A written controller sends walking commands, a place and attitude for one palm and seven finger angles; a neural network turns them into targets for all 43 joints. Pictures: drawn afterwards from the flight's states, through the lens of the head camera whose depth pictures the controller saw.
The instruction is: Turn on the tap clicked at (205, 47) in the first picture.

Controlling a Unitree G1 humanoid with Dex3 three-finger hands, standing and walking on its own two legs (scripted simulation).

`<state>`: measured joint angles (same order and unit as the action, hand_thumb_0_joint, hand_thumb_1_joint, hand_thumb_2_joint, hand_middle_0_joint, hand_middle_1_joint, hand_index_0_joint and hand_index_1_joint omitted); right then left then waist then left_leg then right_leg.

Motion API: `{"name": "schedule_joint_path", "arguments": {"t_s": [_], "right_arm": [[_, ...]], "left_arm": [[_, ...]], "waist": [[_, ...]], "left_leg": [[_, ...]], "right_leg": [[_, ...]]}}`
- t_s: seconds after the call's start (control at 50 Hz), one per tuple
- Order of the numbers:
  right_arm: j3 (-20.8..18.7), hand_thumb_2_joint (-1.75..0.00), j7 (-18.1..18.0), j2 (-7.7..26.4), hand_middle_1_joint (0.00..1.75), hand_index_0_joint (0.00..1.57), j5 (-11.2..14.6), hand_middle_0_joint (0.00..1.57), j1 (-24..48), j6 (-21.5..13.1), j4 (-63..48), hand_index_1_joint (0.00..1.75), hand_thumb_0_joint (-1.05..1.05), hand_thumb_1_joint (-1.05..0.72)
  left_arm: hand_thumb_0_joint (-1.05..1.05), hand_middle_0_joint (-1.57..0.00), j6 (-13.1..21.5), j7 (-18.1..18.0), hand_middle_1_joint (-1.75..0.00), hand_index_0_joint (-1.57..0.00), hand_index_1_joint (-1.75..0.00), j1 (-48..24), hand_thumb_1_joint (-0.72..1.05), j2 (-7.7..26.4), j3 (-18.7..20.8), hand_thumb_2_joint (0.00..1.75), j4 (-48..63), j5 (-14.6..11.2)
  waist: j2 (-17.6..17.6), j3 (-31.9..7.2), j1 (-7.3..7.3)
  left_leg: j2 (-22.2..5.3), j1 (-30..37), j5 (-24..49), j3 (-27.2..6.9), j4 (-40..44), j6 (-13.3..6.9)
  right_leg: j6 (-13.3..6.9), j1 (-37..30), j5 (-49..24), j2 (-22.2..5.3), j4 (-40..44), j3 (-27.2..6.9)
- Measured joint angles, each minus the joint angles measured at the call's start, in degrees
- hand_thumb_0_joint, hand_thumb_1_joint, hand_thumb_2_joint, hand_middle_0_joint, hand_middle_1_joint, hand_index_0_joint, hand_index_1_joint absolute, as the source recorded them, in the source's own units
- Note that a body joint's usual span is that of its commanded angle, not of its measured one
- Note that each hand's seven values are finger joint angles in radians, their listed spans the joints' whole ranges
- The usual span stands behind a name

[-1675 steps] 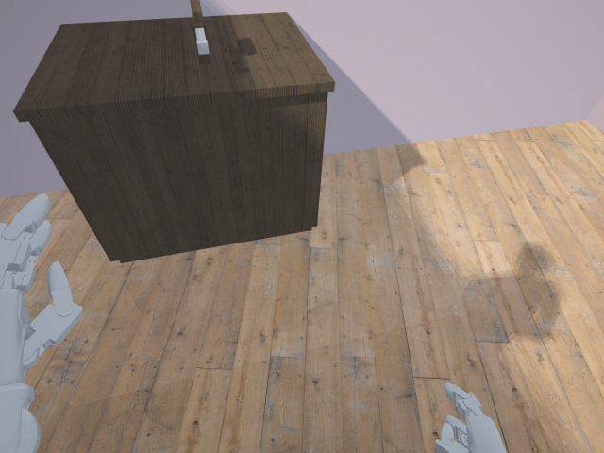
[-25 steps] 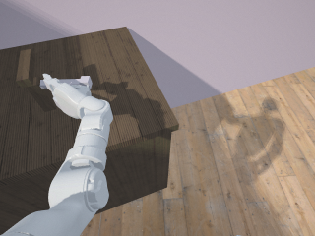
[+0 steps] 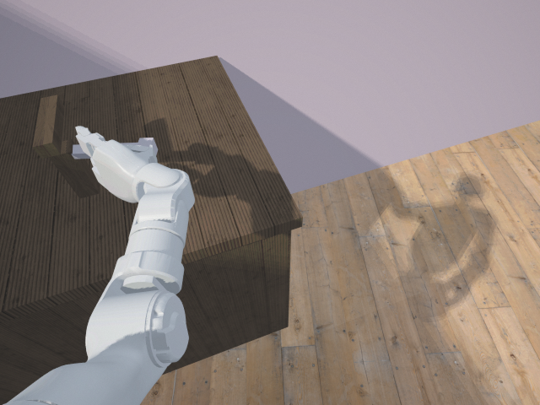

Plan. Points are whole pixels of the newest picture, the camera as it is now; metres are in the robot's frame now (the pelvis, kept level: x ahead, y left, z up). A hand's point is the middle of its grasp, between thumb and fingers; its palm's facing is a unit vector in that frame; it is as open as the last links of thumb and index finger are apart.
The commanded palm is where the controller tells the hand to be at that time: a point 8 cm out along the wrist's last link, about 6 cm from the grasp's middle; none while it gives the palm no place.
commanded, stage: lift the hand up off the lever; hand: left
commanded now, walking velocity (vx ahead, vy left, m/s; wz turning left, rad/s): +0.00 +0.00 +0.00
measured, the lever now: (147, 149) +0.52 +0.21 +0.10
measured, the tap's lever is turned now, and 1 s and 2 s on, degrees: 71 71 71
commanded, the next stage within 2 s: draw the hand back beside the body in 1.18 s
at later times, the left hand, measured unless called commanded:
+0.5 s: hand (141, 149) +0.44 +0.18 +0.16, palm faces +0.82 -0.56 -0.14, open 7.8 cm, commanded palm +0.40 +0.20 +0.16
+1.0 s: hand (140, 141) +0.45 +0.18 +0.17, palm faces +0.80 -0.59 -0.10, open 7.8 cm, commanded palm +0.39 +0.20 +0.18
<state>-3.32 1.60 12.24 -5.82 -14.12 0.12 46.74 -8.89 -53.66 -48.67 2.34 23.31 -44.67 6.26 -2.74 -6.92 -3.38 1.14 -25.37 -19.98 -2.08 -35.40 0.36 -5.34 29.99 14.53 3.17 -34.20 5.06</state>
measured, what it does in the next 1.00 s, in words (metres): stands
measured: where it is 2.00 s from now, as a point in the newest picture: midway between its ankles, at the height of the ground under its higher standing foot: outside the picture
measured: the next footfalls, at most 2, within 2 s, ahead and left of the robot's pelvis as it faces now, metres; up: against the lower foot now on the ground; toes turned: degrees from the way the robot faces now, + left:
none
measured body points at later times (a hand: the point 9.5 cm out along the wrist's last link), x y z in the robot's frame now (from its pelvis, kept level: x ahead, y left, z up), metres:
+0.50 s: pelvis -0.01 -0.01 +0.00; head +0.01 -0.03 +0.45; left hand +0.40 +0.21 +0.17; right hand +0.10 -0.25 -0.13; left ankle -0.03 +0.13 -0.72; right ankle +0.02 -0.06 -0.72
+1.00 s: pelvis +0.01 +0.00 +0.01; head +0.02 -0.03 +0.46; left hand +0.40 +0.21 +0.18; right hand +0.12 -0.24 -0.13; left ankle -0.03 +0.13 -0.72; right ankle +0.02 -0.06 -0.72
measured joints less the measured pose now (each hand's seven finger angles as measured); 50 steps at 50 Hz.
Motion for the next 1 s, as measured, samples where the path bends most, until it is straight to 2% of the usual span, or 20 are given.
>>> {"name": "schedule_joint_path", "arguments": {"t_s": [0.44, 0.6, 0.72, 0.8, 0.86, 1.0], "right_arm": [[0.25, -0.89, -1.48, 0.26, 0.3, 0.2, 1.34, 0.2, 2.99, -0.65, 0.28, 0.3, 0.01, -0.91], [0.4, -0.89, -1.81, 0.15, 0.3, 0.2, 1.63, 0.2, 3.72, -0.86, 1.14, 0.3, 0.01, -0.91], [0.46, -0.89, -1.77, -0.03, 0.3, 0.2, 1.37, 0.2, 3.51, -0.36, 1.04, 0.3, 0.01, -0.91], [0.37, -0.89, -1.64, -0.1, 0.3, 0.2, 1.32, 0.2, 2.64, -0.03, 0.44, 0.3, 0.01, -0.91], [0.11, -0.89, -1.51, -0.04, 0.3, 0.2, 1.43, 0.2, 1.83, 0.07, 0.16, 0.3, 0.01, -0.91], [0.14, -0.89, -1.82, 0.1, 0.3, 0.2, 2.21, 0.2, 1.99, 0.18, 0.58, 0.3, 0.01, -0.91]], "left_arm": [[0.01, -0.15, -3.52, 0.82, -0.15, -0.16, -0.15, 0.93, 0.9, 0.22, -1.3, 0.9, 3.67, -0.71], [0.01, -0.15, -4.83, 0.83, -0.15, -0.15, -0.15, -1.54, 0.9, -0.03, -2.91, 0.9, 1.93, -1.21], [0.01, -0.15, -5.51, 0.46, -0.15, -0.16, -0.15, -2.69, 0.9, -0.27, -1.16, 0.9, 1.33, -1.24], [0.01, -0.15, -5.91, 0.69, -0.15, -0.16, -0.15, -1.29, 0.9, -0.09, -0.66, 0.9, 3.57, -1.05], [0.01, -0.15, -6.42, 1.25, -0.15, -0.16, -0.15, 0.82, 0.9, -0.43, -1.8, 0.9, 6.63, -1.1], [0.01, -0.15, -8.61, 2.61, -0.15, -0.16, -0.15, 5.05, 0.9, -2.76, -4.63, 0.9, 12.62, -3.06]], "waist": [[-0.2, 0.75, 1.44], [-0.18, 1.24, 1.63], [-0.4, 0.87, 1.54], [-0.55, 0.61, 1.78], [-0.69, 0.61, 2.27], [-0.65, 1.09, 3.42]], "left_leg": [[-0.26, 2.99, 2.06, -0.38, 2.87, 0.52], [-0.09, 3.21, 2.27, -0.8, 3.22, 0.42], [-0.08, 3.41, 2.13, -0.29, 3.91, 0.22], [-0.06, 4.28, 1.98, 0.3, 4.72, 0.09], [-0.01, 5.42, 1.85, 0.5, 5.31, 0.05], [0.08, 8.73, 1.89, 0.24, 6.78, -0.08]], "right_leg": [[-0.58, -3.08, -1.86, 0.25, 2.82, 0.34], [-0.42, -3.56, -2.0, 0.06, 3.4, 0.7], [-0.2, -3.45, -1.88, 0.11, 3.75, 0.16], [-0.06, -3.85, -1.58, 0.13, 3.86, -0.47], [0.03, -4.75, -1.28, 0.12, 4.03, -0.72], [0.26, -8.06, -1.05, 0.04, 5.27, -0.58]]}}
